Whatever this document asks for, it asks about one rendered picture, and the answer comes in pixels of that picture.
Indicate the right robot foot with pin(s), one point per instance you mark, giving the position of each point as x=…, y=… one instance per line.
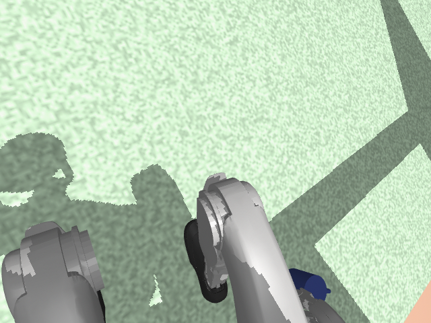
x=196, y=258

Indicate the right robot hand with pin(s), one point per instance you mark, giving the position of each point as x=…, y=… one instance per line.
x=319, y=310

